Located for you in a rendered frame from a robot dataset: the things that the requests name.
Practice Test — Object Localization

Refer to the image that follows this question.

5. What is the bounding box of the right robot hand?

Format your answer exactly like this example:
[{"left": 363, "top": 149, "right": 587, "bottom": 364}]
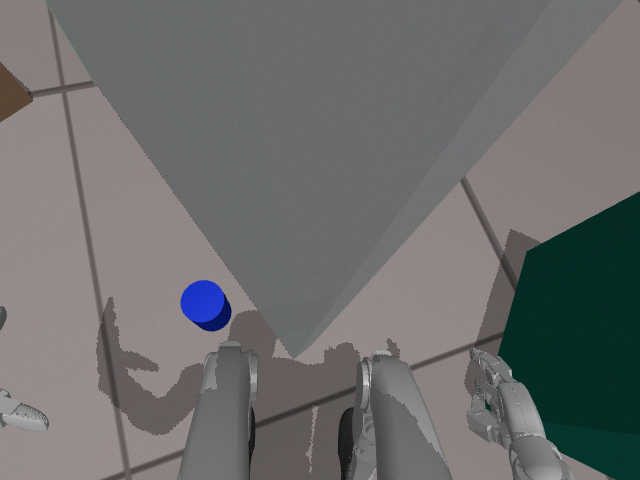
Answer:
[{"left": 466, "top": 348, "right": 547, "bottom": 450}]

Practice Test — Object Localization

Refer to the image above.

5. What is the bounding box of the left robot hand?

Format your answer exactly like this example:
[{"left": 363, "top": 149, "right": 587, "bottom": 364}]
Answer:
[{"left": 0, "top": 306, "right": 49, "bottom": 432}]

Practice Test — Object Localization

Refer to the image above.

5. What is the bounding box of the right robot foot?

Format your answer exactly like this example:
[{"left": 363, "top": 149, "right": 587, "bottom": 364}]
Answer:
[{"left": 338, "top": 407, "right": 354, "bottom": 480}]

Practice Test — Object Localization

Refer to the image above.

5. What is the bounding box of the right robot arm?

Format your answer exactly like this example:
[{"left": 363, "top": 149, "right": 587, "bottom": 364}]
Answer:
[{"left": 509, "top": 436, "right": 574, "bottom": 480}]

